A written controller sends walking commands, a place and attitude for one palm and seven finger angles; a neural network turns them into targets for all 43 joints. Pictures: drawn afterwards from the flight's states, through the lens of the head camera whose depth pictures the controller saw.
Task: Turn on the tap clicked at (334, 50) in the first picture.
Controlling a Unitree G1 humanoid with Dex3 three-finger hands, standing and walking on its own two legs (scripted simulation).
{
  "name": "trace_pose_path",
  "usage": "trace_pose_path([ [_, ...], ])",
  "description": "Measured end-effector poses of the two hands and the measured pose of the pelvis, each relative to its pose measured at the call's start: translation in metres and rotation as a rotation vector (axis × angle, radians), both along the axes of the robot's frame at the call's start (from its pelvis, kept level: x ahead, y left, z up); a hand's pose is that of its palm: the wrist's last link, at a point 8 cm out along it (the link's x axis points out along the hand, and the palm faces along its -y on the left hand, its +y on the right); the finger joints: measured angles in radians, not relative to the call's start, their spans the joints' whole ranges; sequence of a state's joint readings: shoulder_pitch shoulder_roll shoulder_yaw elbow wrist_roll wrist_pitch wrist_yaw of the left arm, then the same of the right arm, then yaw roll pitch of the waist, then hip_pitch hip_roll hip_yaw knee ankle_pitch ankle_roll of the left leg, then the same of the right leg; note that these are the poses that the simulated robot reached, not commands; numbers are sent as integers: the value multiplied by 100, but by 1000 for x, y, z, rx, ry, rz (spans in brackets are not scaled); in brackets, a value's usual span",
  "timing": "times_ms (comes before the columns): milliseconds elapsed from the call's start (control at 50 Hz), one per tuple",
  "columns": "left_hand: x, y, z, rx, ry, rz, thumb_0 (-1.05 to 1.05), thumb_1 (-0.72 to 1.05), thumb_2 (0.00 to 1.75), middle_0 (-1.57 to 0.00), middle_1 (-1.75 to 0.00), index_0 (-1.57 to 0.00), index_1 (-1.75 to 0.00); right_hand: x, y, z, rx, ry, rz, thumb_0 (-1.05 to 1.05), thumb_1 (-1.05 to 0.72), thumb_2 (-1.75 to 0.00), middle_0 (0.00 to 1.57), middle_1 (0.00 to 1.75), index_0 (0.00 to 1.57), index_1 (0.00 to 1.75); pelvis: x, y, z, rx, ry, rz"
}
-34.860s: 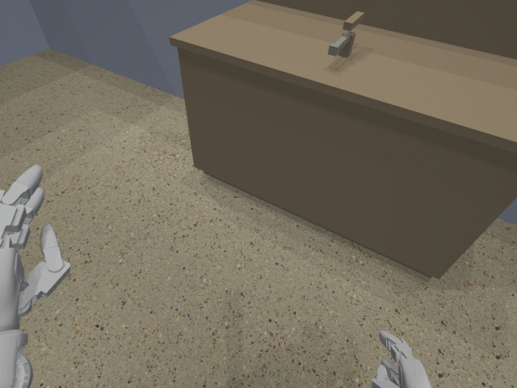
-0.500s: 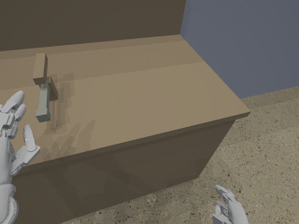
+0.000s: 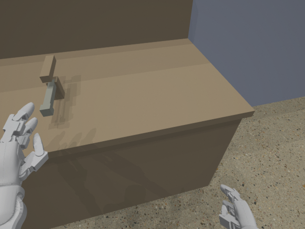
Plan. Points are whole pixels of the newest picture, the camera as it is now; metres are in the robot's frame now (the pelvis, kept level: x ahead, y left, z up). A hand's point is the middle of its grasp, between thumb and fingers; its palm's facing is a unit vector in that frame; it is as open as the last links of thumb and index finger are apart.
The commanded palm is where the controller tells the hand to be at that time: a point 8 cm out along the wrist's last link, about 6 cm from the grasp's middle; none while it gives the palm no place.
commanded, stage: turn the palm inward beside the body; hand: left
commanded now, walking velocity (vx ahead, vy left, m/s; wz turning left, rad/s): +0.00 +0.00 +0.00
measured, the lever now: (47, 110) +0.39 +0.37 +0.09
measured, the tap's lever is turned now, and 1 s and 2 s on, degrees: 0 0 0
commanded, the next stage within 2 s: reach beside the lever's end, fingers flat in 1.84 s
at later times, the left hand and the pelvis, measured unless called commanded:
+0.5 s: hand (57, 152) +0.22 +0.23 +0.15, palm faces +0.54 -0.79 -0.27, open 7.4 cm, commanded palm +0.17 +0.27 +0.17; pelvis +0.04 -0.06 -0.01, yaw +3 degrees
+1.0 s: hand (57, 165) +0.20 +0.22 +0.14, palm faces +0.53 -0.83 -0.17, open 7.4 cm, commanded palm +0.14 +0.26 +0.16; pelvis +0.02 -0.03 -0.01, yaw +3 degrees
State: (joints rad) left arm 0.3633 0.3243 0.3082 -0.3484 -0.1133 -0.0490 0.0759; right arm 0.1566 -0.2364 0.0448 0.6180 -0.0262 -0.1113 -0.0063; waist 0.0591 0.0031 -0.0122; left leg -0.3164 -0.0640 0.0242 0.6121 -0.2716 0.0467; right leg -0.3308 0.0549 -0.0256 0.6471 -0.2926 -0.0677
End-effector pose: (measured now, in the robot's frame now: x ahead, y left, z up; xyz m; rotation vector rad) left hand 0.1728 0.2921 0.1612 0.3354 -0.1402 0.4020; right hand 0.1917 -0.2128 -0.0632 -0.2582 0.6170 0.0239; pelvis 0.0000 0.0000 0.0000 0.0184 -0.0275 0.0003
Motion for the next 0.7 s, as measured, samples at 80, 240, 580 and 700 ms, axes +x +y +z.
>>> trace_pose_path([
  [80, -18, 2, 15, 40, -169, 139, 2, 89, 90, -21, -30, -21, -30, 6, -9, -5, -24, 1, 49, 2, -90, -90, 20, 30, 21, 30, -3, -19, -6, -8, 2, 32],
  [240, 2, -15, 18, 18, -3, 127, 1, 89, 90, -20, -30, -20, -30, 18, -25, -24, 16, 18, 11, 2, -90, -90, 20, 30, 21, 30, 4, -41, -6, -13, -3, 64],
  [580, -3, -34, -2, -53, 19, 155, 2, 89, 90, -21, -30, -21, -30, 35, -72, -30, -7, 16, -57, 2, -90, -90, 20, 30, 20, 30, 38, -56, -10, 13, 53, 58],
  [700, -1, -44, -4, -77, -1, 103, 2, 89, 90, -21, -30, -21, -30, 35, -65, -26, 5, -25, -60, 2, -90, -90, 20, 30, 20, 30, 33, -52, -10, 11, 59, 58],
])
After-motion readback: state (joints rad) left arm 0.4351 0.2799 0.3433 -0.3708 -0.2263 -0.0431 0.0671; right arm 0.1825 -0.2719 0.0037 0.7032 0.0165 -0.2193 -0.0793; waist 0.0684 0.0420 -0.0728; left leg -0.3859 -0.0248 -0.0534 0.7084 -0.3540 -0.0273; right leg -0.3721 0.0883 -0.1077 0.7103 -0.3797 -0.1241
